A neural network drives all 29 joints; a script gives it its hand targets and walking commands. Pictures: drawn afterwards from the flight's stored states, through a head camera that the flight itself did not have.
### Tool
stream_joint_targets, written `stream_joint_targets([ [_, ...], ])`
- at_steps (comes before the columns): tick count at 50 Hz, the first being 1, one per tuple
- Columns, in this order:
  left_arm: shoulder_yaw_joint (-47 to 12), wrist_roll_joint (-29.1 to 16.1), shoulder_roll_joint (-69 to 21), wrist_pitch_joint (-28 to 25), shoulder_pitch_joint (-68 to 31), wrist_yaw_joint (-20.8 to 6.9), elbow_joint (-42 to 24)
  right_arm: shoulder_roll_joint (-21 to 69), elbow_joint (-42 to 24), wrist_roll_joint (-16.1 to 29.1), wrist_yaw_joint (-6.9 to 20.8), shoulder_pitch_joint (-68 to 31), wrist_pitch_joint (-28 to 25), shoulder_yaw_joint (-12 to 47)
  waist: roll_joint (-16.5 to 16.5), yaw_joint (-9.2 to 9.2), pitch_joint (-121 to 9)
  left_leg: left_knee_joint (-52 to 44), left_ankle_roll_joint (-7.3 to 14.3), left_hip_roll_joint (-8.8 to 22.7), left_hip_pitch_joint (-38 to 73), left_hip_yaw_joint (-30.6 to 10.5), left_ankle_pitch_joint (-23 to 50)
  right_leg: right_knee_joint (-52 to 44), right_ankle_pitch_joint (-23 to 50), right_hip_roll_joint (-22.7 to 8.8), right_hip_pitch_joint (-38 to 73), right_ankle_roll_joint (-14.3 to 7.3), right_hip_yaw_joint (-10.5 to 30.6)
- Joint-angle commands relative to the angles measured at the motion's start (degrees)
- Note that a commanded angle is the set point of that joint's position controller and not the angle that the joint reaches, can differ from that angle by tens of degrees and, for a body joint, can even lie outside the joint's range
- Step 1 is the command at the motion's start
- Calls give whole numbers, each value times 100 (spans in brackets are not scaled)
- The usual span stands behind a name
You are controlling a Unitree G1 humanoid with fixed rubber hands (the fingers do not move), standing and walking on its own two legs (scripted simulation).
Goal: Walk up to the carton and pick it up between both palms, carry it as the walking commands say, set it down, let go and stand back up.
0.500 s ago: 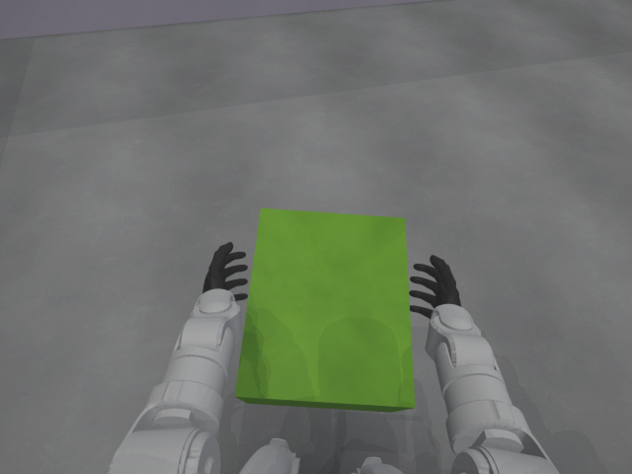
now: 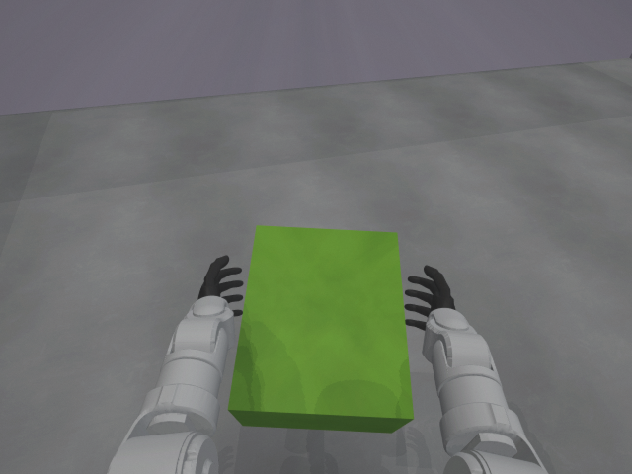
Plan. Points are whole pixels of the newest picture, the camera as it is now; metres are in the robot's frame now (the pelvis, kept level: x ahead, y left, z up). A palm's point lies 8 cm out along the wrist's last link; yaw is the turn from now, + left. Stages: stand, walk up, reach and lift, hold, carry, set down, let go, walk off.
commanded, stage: reach and lift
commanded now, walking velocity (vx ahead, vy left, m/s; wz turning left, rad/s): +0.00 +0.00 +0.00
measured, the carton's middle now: (322, 326) +0.38 +0.01 -0.05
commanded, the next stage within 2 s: hold in 1.48 s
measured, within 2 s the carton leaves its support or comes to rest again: neither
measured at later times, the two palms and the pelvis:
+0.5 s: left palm (198, 326) +0.28 +0.17 +0.08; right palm (462, 322) +0.29 -0.15 +0.10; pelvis -0.03 +0.00 +0.02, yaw +0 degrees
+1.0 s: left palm (202, 298) +0.32 +0.17 +0.08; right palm (448, 313) +0.31 -0.14 +0.08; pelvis -0.01 +0.01 +0.02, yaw +0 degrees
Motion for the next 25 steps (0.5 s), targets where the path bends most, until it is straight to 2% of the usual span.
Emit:
stream_joint_targets([
  [1, -2219, -709, -6539, 350, -2275, -2452, -386, 5222, -239, 853, 2327, -2531, 135, 2212, 267, -356, -1936, -1320, -207, 350, 2695, -664, 3073, -1305, 2125, -218, 559, -95, 802],
  [4, -3054, -1139, -6836, 310, -2520, -2423, -1322, 5381, -1389, 1310, 2338, -2854, 67, 3107, 292, -313, -2626, -1286, -235, 302, 3227, -714, 3956, -1291, 2861, -200, 1094, -55, 862],
  [6, -3585, -1431, -6998, 307, -2801, -2405, -1950, 5575, -2153, 1664, 2309, -3243, 62, 3768, 219, -231, -3091, -1271, -225, 242, 3446, -723, 4241, -1277, 3138, -183, 1386, -23, 851],
  [8, -3816, -1539, -7010, 387, -2940, -2403, -2204, 5683, -2545, 1838, 2264, -3589, 131, 4134, 102, -150, -3100, -1286, -199, 177, 3364, -704, 3964, -1283, 3010, -168, 1454, -21, 806],
  [9, -3788, -1509, -6980, 446, -2960, -2399, -2183, 5699, -2542, 1829, 2247, -3705, 195, 4148, 58, -118, -2873, -1322, -186, 148, 3223, -680, 3599, -1307, 2744, -164, 1400, -35, 777],
  [12, -3374, -1242, -6810, 648, -3014, -2406, -1765, 5729, -1969, 1579, 2257, -3865, 472, 3737, -28, -24, -1698, -1574, -89, 83, 2568, -576, 1668, -1441, 1357, -195, 1079, -113, 689],
  [14, -2987, -1039, -6581, 780, -3172, -2442, -1361, 5719, -1379, 1360, 2306, -3961, 643, 3253, -76, -3, -991, -1736, -9, 97, 2288, -534, 390, -1529, 302, -246, 799, -139, 677],
  [16, -2618, -861, -6344, 890, -3443, -2481, -992, 5659, -704, 1124, 2371, -3999, 794, 2685, -60, -56, -309, -1938, 31, 187, 1939, -543, -709, -1577, -500, -237, 608, -145, 642],
  [18, -2163, -716, -6177, 942, -3882, -2527, -669, 5578, 117, 878, 2452, -4079, 909, 1986, 93, -147, 97, -2160, 49, 343, 1581, -597, -1528, -1533, -925, -178, 591, -134, 544],
  [21, -1753, -659, -6002, 938, -4517, -2568, -459, 5598, 951, 661, 2539, -4145, 965, 1271, 219, -228, 21, -2418, 37, 498, 1553, -628, -1980, -1533, -906, -187, 931, -107, 478],
  [23, -1740, -724, -5999, 887, -4966, -2627, -525, 5777, 994, 647, 2549, -4318, 920, 1168, 158, -259, -177, -2404, 4, 462, 1710, -559, -1887, -1645, -812, -274, 924, -115, 523],
  [25, -1856, -818, -6111, 873, -5286, -2690, -650, 6002, 754, 709, 2521, -4492, 884, 1299, 108, -251, -461, -2375, -13, 424, 1771, -427, -1495, -1729, -531, -296, 1062, -61, 555],
])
